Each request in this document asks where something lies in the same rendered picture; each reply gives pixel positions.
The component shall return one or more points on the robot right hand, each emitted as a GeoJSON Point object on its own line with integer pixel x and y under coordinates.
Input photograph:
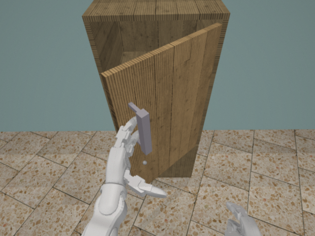
{"type": "Point", "coordinates": [247, 226]}

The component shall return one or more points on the handle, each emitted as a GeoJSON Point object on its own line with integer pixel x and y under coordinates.
{"type": "Point", "coordinates": [143, 123]}

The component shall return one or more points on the robot left hand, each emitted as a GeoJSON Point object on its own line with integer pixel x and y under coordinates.
{"type": "Point", "coordinates": [118, 161]}

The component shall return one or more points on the cupboard door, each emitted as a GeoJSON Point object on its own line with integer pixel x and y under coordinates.
{"type": "Point", "coordinates": [171, 83]}

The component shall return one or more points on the robot left forearm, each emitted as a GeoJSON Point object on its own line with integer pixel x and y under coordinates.
{"type": "Point", "coordinates": [110, 210]}

